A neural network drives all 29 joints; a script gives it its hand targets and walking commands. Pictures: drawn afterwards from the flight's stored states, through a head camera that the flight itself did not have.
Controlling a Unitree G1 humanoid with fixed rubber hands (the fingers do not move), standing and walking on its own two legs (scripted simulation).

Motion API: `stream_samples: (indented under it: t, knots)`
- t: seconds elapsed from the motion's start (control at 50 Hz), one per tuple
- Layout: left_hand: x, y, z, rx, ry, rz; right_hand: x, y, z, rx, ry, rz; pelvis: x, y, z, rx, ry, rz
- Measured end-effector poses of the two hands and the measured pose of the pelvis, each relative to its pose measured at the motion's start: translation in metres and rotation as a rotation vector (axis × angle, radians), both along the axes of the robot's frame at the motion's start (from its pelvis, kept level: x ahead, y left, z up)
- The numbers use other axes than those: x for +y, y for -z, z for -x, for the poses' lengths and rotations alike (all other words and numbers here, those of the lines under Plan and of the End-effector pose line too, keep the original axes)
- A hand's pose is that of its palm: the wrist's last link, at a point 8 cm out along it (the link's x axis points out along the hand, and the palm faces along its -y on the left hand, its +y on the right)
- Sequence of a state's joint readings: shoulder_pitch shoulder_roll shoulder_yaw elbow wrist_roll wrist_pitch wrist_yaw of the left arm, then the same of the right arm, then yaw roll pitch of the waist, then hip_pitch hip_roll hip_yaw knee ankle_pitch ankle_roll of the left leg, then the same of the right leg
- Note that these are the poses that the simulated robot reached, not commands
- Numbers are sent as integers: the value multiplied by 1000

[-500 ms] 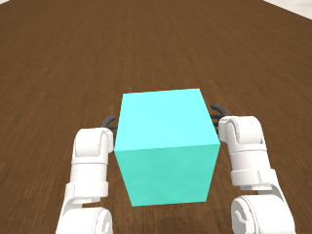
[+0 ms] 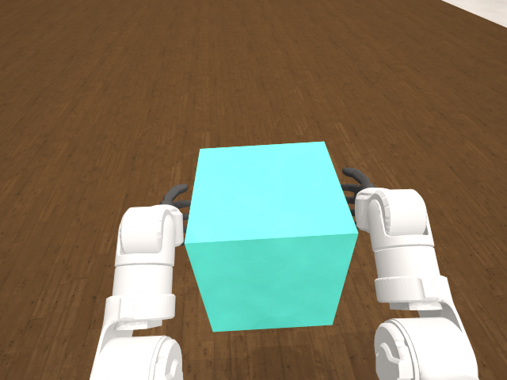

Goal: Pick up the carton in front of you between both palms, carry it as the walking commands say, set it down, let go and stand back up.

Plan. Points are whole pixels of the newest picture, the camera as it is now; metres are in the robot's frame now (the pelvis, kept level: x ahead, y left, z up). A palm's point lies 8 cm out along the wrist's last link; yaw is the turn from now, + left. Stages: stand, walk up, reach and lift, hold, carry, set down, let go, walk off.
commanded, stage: carry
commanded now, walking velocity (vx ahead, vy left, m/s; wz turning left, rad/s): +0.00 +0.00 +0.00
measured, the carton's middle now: (267, 238) +0.36 +0.00 +0.05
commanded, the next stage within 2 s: none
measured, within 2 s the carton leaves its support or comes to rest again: neither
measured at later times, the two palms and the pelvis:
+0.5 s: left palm (163, 219) +0.35 +0.16 +0.13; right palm (359, 203) +0.36 -0.14 +0.14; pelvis +0.01 +0.01 +0.00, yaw +0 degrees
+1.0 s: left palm (171, 215) +0.36 +0.15 +0.12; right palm (363, 199) +0.37 -0.15 +0.14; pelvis +0.02 +0.00 +0.00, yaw +0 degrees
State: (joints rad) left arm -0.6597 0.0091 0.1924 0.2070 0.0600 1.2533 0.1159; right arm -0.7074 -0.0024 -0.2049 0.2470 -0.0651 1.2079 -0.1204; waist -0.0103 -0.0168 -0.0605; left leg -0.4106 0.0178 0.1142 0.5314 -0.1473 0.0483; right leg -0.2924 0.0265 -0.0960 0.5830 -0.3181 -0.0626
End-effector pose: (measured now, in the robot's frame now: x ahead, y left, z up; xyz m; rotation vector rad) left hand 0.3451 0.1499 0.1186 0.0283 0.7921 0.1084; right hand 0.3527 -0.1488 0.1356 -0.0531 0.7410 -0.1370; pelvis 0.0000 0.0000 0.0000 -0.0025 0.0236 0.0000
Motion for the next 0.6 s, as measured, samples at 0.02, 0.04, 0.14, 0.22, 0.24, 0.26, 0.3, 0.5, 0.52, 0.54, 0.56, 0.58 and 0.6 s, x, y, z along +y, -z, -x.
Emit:
stream_samples:
  t: [0.02, 0.04, 0.14, 0.22, 0.24, 0.26, 0.3, 0.5, 0.52, 0.54, 0.56, 0.58, 0.6]
  knots:
    - [0, 0, 0, 0, 0, -1, 0, 0, 0, 1, 0, -2, 1, 0, 0, -1, -1, 0]
    - [1, -1, 1, -1, 1, -4, 1, 0, 1, -1, 1, -5, 1, 0, 0, 0, 0, 0]
    - [4, -8, 0, -20, -9, -8, 4, -3, 0, -20, -2, -15, 3, 0, -1, 1, 0, 0]
    - [6, -8, 1, -14, -11, -11, 5, -2, 0, -14, -1, -21, 4, -1, -2, -1, 0, -1]
    - [6, -7, 1, -10, -12, -11, 6, -1, 1, -10, -2, -21, 5, -1, -3, -1, -1, -1]
    - [7, -6, 2, -5, -15, -7, 6, -1, 1, -6, -5, -17, 5, -1, -4, -1, -1, -1]
    - [7, -5, 2, -3, -12, -7, 7, -1, 1, -3, -4, -14, 5, -1, -4, 0, 1, -1]
    - [8, -7, -4, -8, -5, -8, 8, -4, -4, -7, -4, -10, 7, -3, -9, 5, -2, 3]
    - [7, -6, -4, -5, -5, -6, 7, -4, -5, -5, -2, -10, 7, -3, -9, 7, -3, 1]
    - [7, -6, -5, -3, -5, -6, 7, -3, -6, -2, -1, -11, 6, -3, -10, 9, -4, -1]
    - [6, -5, -6, 0, -6, -5, 6, -3, -6, 0, -2, -10, 6, -3, -11, 9, -4, -2]
    - [6, -4, -7, 3, -6, -4, 6, -2, -7, 4, -1, -9, 6, -4, -12, 9, -3, -1]
    - [6, -4, -8, 5, -5, -5, 6, -1, -8, 6, -2, -8, 6, -3, -13, 9, -2, -1]
